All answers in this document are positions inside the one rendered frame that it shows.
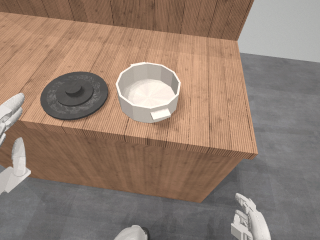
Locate left robot hand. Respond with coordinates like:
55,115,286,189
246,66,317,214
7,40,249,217
0,92,31,195

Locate robot left thigh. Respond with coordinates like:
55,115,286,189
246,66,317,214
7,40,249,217
114,227,148,240

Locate table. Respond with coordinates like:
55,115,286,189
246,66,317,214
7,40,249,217
0,0,258,203

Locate lid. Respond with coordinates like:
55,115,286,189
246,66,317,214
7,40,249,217
40,71,109,121

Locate pot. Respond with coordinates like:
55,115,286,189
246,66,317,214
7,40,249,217
115,62,181,123

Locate knob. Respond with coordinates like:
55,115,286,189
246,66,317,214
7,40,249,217
64,82,82,96

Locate left robot shin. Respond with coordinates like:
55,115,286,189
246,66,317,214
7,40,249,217
131,225,144,232

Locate right robot hand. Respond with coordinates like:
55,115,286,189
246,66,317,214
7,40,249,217
231,193,271,240

